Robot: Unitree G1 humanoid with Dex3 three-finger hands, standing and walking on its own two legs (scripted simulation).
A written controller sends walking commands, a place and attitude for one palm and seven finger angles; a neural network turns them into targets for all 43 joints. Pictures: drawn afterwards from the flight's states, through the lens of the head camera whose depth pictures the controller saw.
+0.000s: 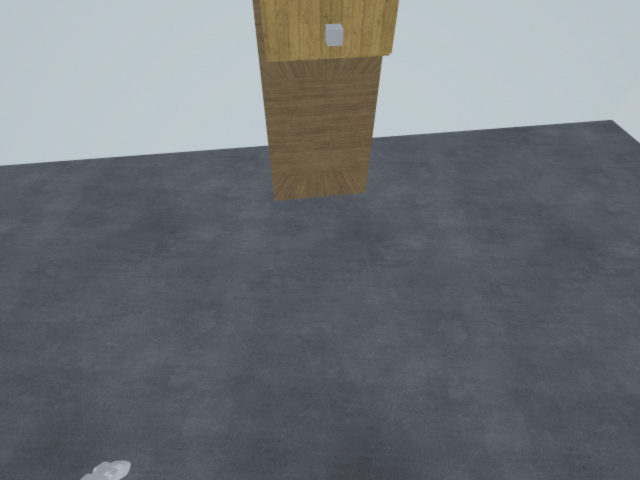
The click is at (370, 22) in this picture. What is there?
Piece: drawer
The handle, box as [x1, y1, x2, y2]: [325, 24, 343, 45]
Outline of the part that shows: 326,24 325,40 327,45 342,45 343,29 341,25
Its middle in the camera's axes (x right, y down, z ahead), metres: +0.03 -0.59 +1.10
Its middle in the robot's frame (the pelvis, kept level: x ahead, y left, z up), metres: +1.23 +0.02 +0.05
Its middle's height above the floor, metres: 0.82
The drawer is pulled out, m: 0.17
